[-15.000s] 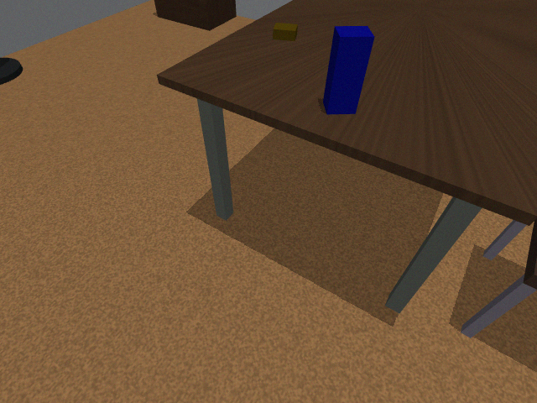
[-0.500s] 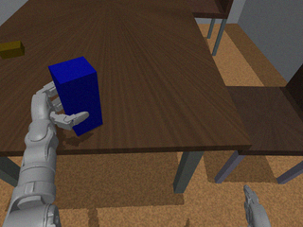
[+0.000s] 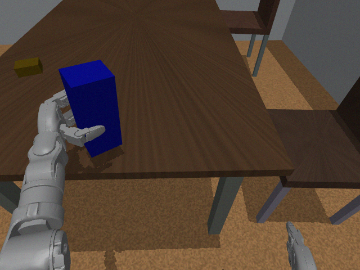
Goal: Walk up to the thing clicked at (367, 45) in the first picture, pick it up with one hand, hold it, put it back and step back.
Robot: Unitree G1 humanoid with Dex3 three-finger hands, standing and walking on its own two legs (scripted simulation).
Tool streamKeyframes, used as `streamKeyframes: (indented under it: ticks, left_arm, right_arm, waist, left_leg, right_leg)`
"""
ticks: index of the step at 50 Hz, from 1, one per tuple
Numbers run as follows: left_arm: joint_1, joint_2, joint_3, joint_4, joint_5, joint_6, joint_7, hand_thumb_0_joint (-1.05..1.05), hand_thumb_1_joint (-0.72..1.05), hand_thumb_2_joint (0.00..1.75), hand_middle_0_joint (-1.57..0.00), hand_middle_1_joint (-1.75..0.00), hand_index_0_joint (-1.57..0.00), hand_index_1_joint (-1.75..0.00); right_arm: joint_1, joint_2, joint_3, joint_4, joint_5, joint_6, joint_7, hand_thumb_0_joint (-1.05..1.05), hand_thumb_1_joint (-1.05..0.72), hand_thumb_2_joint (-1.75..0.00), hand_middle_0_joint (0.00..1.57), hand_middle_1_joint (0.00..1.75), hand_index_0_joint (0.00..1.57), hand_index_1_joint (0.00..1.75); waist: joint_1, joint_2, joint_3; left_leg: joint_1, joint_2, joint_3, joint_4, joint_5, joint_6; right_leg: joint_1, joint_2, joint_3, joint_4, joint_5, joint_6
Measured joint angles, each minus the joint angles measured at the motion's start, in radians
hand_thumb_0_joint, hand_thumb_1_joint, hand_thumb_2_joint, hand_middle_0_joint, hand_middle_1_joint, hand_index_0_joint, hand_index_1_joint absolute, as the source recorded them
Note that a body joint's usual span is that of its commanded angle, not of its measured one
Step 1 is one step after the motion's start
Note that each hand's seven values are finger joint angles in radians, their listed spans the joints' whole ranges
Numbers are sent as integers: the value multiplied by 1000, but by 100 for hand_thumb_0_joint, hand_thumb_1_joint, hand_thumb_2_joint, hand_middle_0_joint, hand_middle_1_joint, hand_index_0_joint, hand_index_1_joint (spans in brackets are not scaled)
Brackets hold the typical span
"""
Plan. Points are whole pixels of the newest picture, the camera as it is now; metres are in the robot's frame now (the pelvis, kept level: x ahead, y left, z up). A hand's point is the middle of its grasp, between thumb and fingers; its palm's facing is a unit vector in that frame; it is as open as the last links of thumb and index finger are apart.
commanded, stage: settle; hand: left
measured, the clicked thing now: (95, 112) +0.43 +0.19 +0.16
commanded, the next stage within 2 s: lift in 0.08 s
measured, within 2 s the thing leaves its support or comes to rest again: neither
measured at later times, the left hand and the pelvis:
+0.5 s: hand (80, 104) +0.43 +0.21 +0.18, palm faces +0.22 -0.98 -0.04, open 10.3 cm; pelvis +0.01 +0.00 +0.01, yaw +0 degrees
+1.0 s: hand (65, 85) +0.38 +0.20 +0.26, palm faces +0.21 -0.98 -0.02, open 10.3 cm; pelvis +0.01 +0.00 +0.02, yaw +1 degrees
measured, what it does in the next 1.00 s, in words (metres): stands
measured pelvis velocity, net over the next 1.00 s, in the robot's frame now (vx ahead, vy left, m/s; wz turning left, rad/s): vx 0.01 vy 0.00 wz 0.02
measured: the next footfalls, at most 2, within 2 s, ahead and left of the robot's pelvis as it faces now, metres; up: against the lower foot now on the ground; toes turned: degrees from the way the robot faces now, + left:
none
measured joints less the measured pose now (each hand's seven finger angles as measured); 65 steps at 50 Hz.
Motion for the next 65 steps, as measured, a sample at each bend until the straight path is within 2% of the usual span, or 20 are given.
streamKeyframes:
  ticks: [15,24,31,38,50,57,65]
  left_arm:
    - [-35,2,1,-1,8,26,25,-4,-61,104,-78,-115,-84,-120]
    - [-3,-15,-8,-92,8,78,33,-4,-61,104,-78,-115,-84,-120]
    - [45,-33,-15,-238,2,170,41,-4,-61,104,-78,-115,-84,-120]
    - [70,-47,-3,-386,-20,297,35,-4,-61,103,-78,-115,-85,-120]
    - [52,-51,7,-530,-39,502,29,-4,-61,103,-78,-115,-84,-120]
    - [48,-56,5,-591,-50,579,33,-4,-61,103,-78,-115,-84,-120]
    - [34,-55,7,-623,-66,634,38,-4,-61,103,-78,-115,-85,-120]
  right_arm:
    - [-1,-3,2,6,-2,-42,-8,-2,52,-5,5,5,5,5]
    - [25,0,-1,-30,2,-72,-9,-2,52,-5,5,5,5,5]
    - [34,7,1,-19,-1,-98,-7,-2,52,-5,5,5,5,5]
    - [19,6,-12,34,-2,-121,-11,-2,52,-5,5,5,5,5]
    - [-15,2,-31,108,3,-138,-2,-2,53,-5,5,5,5,5]
    - [-35,1,-50,160,8,-153,6,-2,53,-5,5,5,5,5]
    - [-51,0,-54,210,13,-167,7,-2,53,-5,5,5,5,5]
  waist:
    - [-6,2,11]
    - [3,8,3]
    - [16,25,7]
    - [30,40,7]
    - [48,46,8]
    - [54,52,8]
    - [59,59,5]
  left_leg:
    - [26,1,1,-27,13,1]
    - [73,1,3,-55,12,1]
    - [122,0,1,-85,15,1]
    - [168,-7,-4,-116,25,2]
    - [212,-17,-12,-156,50,1]
    - [219,-18,-14,-165,61,1]
    - [220,-20,-16,-169,70,0]
  right_leg:
    - [28,1,0,-34,17,1]
    - [77,0,0,-66,18,2]
    - [129,-2,-3,-98,22,2]
    - [175,-8,-9,-125,26,2]
    - [218,-18,-19,-150,39,1]
    - [223,-19,-21,-155,47,0]
    - [223,-21,-22,-152,52,-1]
